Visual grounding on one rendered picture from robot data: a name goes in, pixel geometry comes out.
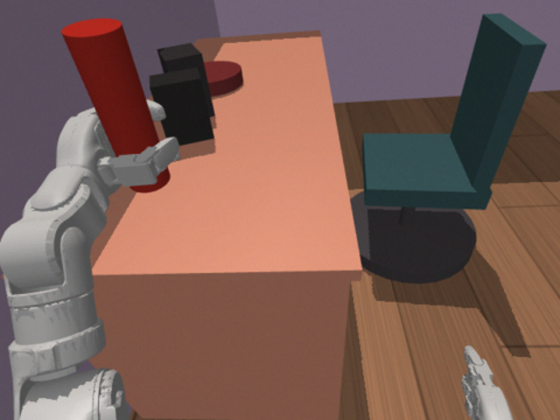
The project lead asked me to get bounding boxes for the right robot hand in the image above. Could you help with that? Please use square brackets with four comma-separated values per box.
[462, 346, 514, 420]

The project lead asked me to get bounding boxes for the desk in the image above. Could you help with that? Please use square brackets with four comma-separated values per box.
[1, 30, 362, 420]

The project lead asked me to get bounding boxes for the left robot hand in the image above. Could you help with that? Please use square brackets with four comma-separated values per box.
[56, 100, 180, 196]

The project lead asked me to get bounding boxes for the left robot arm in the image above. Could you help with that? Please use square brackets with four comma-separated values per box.
[0, 165, 130, 420]

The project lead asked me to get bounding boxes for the office chair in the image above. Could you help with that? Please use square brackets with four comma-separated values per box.
[350, 13, 547, 284]

